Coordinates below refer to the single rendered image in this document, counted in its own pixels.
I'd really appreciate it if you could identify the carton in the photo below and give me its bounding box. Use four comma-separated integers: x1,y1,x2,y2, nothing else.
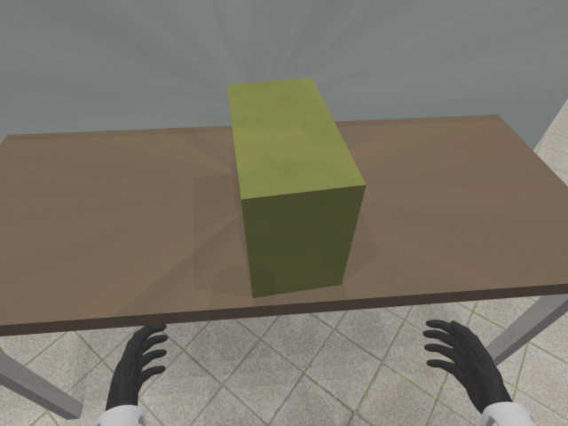
226,78,366,298

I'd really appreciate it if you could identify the table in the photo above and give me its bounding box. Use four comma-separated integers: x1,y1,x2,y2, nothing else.
0,114,568,420

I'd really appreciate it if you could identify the robot right hand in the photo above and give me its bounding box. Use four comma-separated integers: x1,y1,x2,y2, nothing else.
422,319,513,414

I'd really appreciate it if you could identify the robot left hand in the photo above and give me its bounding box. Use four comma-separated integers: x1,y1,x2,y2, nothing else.
106,324,168,411

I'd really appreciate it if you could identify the right robot forearm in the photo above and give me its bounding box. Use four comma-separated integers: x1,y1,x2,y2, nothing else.
480,402,536,426

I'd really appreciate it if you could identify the left robot forearm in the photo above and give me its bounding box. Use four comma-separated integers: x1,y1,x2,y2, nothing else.
93,405,146,426

